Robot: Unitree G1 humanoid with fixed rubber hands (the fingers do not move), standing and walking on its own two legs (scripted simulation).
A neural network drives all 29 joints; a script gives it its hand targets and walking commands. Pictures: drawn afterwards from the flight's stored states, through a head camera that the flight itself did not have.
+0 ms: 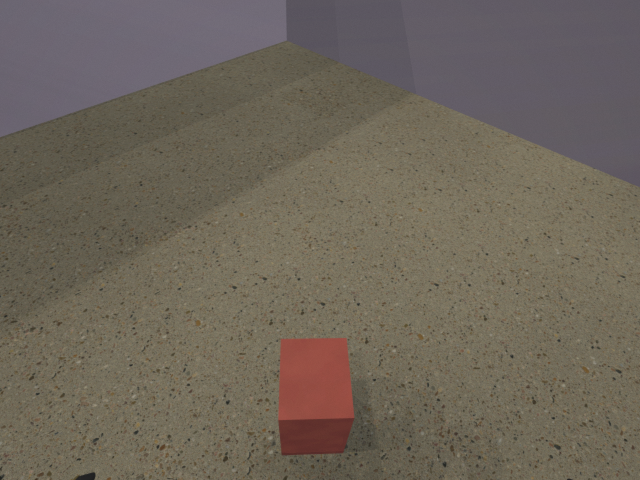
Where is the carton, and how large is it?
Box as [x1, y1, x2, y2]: [278, 338, 353, 454]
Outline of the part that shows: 346,338 281,339 278,421 282,454 334,453 343,451 353,420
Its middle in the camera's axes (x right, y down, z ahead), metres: -0.02 +0.43 +1.08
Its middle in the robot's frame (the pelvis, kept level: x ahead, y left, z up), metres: +0.47 -0.01 -0.61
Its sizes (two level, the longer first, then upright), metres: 0.209 0.178 0.297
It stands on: the floor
